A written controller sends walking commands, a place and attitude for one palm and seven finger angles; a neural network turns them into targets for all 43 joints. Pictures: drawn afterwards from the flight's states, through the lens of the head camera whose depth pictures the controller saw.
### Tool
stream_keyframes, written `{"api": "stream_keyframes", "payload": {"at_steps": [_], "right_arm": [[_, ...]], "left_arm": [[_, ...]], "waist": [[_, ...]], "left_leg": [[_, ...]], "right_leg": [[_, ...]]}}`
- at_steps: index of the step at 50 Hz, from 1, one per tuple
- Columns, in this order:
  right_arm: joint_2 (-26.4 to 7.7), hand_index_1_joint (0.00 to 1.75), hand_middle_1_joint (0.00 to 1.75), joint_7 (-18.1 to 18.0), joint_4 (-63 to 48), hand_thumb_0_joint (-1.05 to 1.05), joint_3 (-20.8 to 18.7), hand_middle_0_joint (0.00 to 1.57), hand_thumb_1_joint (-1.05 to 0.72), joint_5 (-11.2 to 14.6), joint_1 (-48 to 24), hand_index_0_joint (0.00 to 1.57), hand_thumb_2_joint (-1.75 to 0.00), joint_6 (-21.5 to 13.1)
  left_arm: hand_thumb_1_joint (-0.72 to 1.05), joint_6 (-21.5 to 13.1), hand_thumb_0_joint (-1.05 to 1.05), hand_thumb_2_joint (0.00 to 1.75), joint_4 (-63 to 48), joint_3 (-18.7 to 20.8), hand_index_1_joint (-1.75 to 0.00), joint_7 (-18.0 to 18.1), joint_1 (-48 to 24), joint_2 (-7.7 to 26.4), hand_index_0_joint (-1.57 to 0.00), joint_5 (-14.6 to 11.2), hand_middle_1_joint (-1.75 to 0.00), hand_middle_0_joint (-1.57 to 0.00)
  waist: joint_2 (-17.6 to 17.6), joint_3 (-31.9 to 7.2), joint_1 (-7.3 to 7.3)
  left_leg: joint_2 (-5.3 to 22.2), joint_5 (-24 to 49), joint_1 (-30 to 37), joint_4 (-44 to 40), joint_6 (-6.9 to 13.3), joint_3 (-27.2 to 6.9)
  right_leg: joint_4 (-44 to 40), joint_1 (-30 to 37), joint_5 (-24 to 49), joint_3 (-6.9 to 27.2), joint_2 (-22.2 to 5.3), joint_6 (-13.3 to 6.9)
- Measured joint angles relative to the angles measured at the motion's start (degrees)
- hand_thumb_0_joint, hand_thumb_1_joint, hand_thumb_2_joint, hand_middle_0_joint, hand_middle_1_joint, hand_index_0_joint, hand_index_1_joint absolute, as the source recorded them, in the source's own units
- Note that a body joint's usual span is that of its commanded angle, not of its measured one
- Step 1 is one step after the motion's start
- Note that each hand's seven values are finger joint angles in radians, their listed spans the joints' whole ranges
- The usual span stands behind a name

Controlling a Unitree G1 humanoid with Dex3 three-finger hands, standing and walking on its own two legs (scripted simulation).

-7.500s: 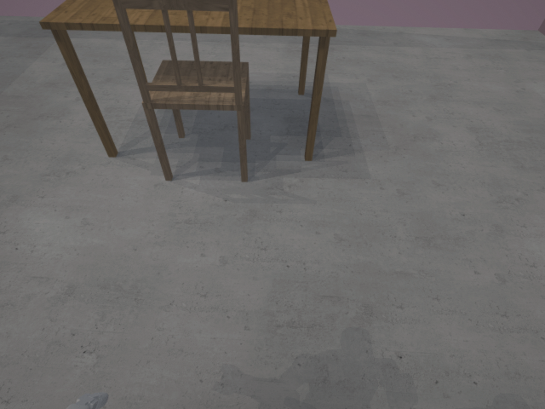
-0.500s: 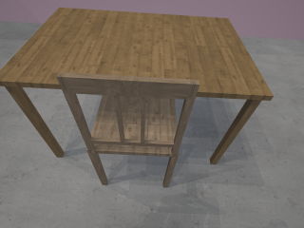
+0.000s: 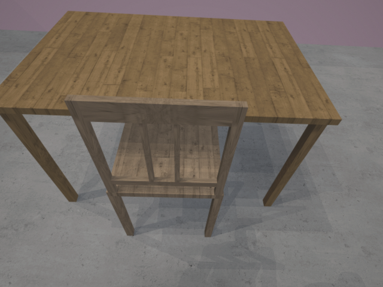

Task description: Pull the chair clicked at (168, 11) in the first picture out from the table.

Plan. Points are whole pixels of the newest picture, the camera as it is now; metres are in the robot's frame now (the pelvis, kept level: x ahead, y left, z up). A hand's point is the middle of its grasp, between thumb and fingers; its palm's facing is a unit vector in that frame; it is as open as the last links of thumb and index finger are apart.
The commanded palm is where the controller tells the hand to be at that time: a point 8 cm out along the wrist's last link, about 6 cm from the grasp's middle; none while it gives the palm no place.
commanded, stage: shuffle to correct the standing spot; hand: left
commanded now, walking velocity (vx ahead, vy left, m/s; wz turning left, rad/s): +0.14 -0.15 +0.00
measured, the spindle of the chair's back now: (147, 154) +0.48 +0.16 -0.08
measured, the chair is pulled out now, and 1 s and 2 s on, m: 0.00 0.00 0.00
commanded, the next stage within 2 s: come to a stop and stand still in 0.12 s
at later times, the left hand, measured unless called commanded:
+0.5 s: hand out of the picture +0.01 +0.10 -0.18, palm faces +0.06 -0.99 -0.14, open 7.4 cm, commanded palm none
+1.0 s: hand out of the picture +0.06 +0.10 -0.17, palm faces +0.04 -0.98 -0.21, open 7.3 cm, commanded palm none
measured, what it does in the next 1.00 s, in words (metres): steps on the spot: right foot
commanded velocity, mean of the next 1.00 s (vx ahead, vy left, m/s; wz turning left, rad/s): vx -0.02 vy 0.00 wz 0.03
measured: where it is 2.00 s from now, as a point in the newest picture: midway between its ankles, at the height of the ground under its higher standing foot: outside the picture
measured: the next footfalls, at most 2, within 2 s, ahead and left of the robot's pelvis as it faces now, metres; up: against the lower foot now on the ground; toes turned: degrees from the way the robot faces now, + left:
right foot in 0.54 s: +0.07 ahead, -0.13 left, +0.00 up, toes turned -3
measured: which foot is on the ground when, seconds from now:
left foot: down 0.00-1.00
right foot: down 0.00-0.42, up 0.44-0.52, down 0.54-1.00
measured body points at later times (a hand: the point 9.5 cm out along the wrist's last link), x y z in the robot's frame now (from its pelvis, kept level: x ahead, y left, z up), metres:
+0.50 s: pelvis +0.06 -0.04 +0.00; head +0.09 -0.03 +0.44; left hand +0.01 +0.16 -0.17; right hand +0.11 -0.26 -0.16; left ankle +0.07 +0.06 -0.74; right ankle -0.02 -0.13 -0.72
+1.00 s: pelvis +0.05 -0.07 +0.00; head +0.07 -0.07 +0.45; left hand +0.06 +0.16 -0.15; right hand +0.07 -0.30 -0.16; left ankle +0.07 +0.06 -0.74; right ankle +0.01 -0.14 -0.74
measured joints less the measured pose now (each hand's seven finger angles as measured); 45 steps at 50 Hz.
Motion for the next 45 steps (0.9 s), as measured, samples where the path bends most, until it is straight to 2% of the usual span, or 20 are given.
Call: {"api": "stream_keyframes", "payload": {"at_steps": [3, 5, 8, 12, 14, 17, 19, 21, 23, 25, 27, 28, 33, 39, 45], "right_arm": [[0.3, 0.3, 0.3, -0.1, -0.3, 0.0, -0.4, 0.2, -0.91, -0.2, 0.6, 0.2, -0.9, -0.1], [0.3, 0.3, 0.3, -0.2, -0.4, 0.0, -0.7, 0.2, -0.91, -0.3, 1.2, 0.2, -0.9, -0.1], [0.0, 0.3, 0.3, -0.2, 0.4, 0.0, -0.8, 0.2, -0.91, -0.2, 2.8, 0.2, -0.9, 0.0], [0.5, 0.3, 0.3, -0.1, 1.2, 0.0, -0.8, 0.2, -0.91, -0.2, 2.9, 0.19, -0.9, 0.9], [0.7, 0.3, 0.3, 0.0, 0.9, 0.0, -0.8, 0.2, -0.91, -0.1, 1.7, 0.19, -0.9, 0.7], [-0.1, 0.3, 0.3, -0.8, 0.4, 0.01, -0.5, 0.2, -0.93, -0.1, -1.0, 0.19, -0.9, 0.4], [-0.9, 0.3, 0.3, -1.0, -0.4, 0.02, -0.4, 0.2, -0.94, 0.1, -2.3, 0.19, -0.9, -0.3], [-0.8, 0.3, 0.3, -1.2, -1.3, 0.01, -0.4, 0.2, -0.94, 0.3, -3.2, 0.19, -0.9, -0.9], [-0.4, 0.3, 0.3, -1.4, -2.3, 0.01, -0.2, 0.2, -0.93, 0.5, -3.7, 0.19, -0.9, -1.1], [-0.2, 0.3, 0.3, -1.6, -3.1, 0.01, -0.2, 0.2, -0.93, 0.5, -4.5, 0.19, -0.9, -0.7], [-0.3, 0.3, 0.3, -1.6, -3.8, 0.0, -0.4, 0.2, -0.93, 0.6, -5.5, 0.19, -0.9, -0.2], [-0.4, 0.3, 0.3, -1.4, -4.0, 0.0, -0.6, 0.2, -0.93, 0.6, -5.9, 0.19, -0.9, 0.1], [-1.0, 0.3, 0.3, -0.4, -5.1, 0.0, -1.5, 0.2, -0.93, 0.4, -6.5, 0.2, -0.9, 1.9], [-1.1, 0.3, 0.3, 0.0, -4.7, 0.0, -1.2, 0.2, -0.92, 0.3, -5.6, 0.19, -0.9, 1.9], [-1.6, 0.3, 0.3, 0.0, -3.1, 0.0, -0.5, 0.2, -0.92, 0.4, -3.6, 0.19, -0.9, 1.6]], "left_arm": [[0.91, 0.3, 0.01, 0.9, -0.1, 0.4, -0.3, -0.4, 0.3, -0.1, -0.2, 0.3, -0.3, -0.19], [0.91, 0.3, 0.01, 0.9, -0.2, 0.8, -0.3, -0.6, 0.5, -0.3, -0.2, 0.4, -0.3, -0.19], [0.91, -0.5, 0.01, 0.9, -0.2, 1.0, -0.3, -0.5, 0.8, -1.0, -0.2, 0.2, -0.3, -0.19], [0.91, -2.6, 0.01, 0.9, -0.8, 1.0, -0.3, 0.3, 2.0, -1.6, -0.2, 0.1, -0.3, -0.19], [0.91, -3.0, 0.01, 0.9, -0.4, 0.8, -0.3, 0.6, 2.5, -2.2, -0.2, 0.3, -0.3, -0.19], [0.91, -3.0, 0.0, 0.9, 0.7, 0.1, -0.3, 0.8, 3.4, -3.4, -0.2, 0.1, -0.3, -0.19], [0.91, -2.5, 0.01, 0.9, 1.4, -0.3, -0.3, 0.7, 4.1, -4.3, -0.2, -0.5, -0.3, -0.19], [0.91, -1.4, 0.01, 0.9, 1.8, -0.3, -0.3, 0.9, 3.9, -4.3, -0.2, -0.9, -0.3, -0.2], [0.91, -0.2, 0.01, 0.9, 1.4, -0.1, -0.3, 1.2, 2.7, -3.9, -0.2, -1.0, -0.3, -0.2], [0.91, 0.6, 0.01, 0.9, 0.2, 0.2, -0.3, 1.3, 0.6, -3.5, -0.2, -0.9, -0.3, -0.2], [0.91, 0.4, 0.01, 0.9, -1.5, 0.5, -0.3, 1.3, -1.4, -2.8, -0.2, -0.8, -0.3, -0.2], [0.91, 0.2, 0.01, 0.9, -2.2, 0.7, -0.3, 1.3, -2.2, -2.5, -0.2, -0.6, -0.3, -0.2], [0.92, -0.4, 0.01, 0.9, -4.1, 1.0, -0.3, 1.2, -3.2, -0.4, -0.2, -0.2, -0.3, -0.2], [0.91, -0.5, 0.01, 0.9, -4.8, 0.8, -0.3, 1.1, -3.6, 1.0, -0.2, -0.5, -0.3, -0.19], [0.91, -0.8, 0.01, 0.9, -4.7, 0.3, -0.3, 0.8, -3.7, 0.4, -0.2, -0.7, -0.3, -0.19]], "waist": [[0.2, 0.0, 0.0], [0.5, 0.2, -0.28], [2.7, -0.2, -0.74], [2.6, -0.2, 0.02], [2.1, 0.6, 0.56], [1.7, 1.8, 1.0], [2.0, 2.5, 0.82], [0.9, 2.9, 0.69], [-0.2, 2.8, 1.19], [-0.3, 3.2, 1.52], [0.0, 3.8, 1.67], [0.3, 4.0, 1.73], [2.6, 2.2, 1.06], [2.6, 1.4, 0.57], [2.4, 1.5, 0.41]], "left_leg": [[0.6, -0.8, -0.6, 0.9, -0.4, 1.0], [1.2, -1.7, -1.0, 2.1, -1.0, 1.2], [2.9, -3.8, -1.9, 5.2, -1.8, -0.6], [4.1, -13.3, -6.9, 18.7, -1.8, -1.9], [4.2, -15.1, -8.8, 22.4, -2.0, -1.9], [3.7, -10.3, -8.2, 16.2, -2.7, -1.5], [3.8, 1.6, -5.3, 8.1, -2.4, -1.3], [3.4, 0.4, -3.2, 7.0, -1.9, -0.7], [2.7, -1.6, -1.8, 5.4, -1.8, 0.1], [2.2, -0.9, -1.1, 3.6, -1.9, 0.0], [1.8, 0.1, -1.2, 3.0, -2.3, -0.5], [1.8, 0.2, -1.5, 3.3, -2.5, -0.8], [3.5, 0.5, -2.1, 3.2, -4.1, -2.4], [4.2, 1.4, -0.7, 1.3, -4.8, -2.3], [4.8, 2.7, 0.8, -1.1, -5.2, -2.4]], "right_leg": [[4.0, -3.3, -2.0, -1.3, 0.3, -1.0], [3.6, -4.2, -1.0, -2.1, 0.7, -1.4], [1.8, -2.6, 0.5, -4.0, 2.4, -1.9], [-0.8, -0.2, -0.4, -5.8, 3.8, -3.3], [-2.2, 1.3, -0.2, -5.9, 3.9, -3.6], [-2.5, 2.9, -0.4, -5.6, 4.0, -3.2], [0.6, 2.7, -1.1, -5.4, 4.4, -2.8], [5.6, 1.6, -1.8, -4.8, 3.7, -1.6], [9.3, -0.4, -5.1, -3.8, 2.6, -0.2], [9.2, -2.1, -6.3, -3.0, 1.5, 0.4], [4.9, -2.7, -1.4, -2.4, 0.5, 0.7], [3.8, -2.6, 2.0, -2.7, 0.3, 0.4], [2.1, -2.1, 1.1, -4.2, 2.3, -2.3], [0.4, -1.1, 2.0, -4.2, 3.0, -2.7], [-2.8, 0.8, 3.7, -4.2, 3.9, -3.0]]}}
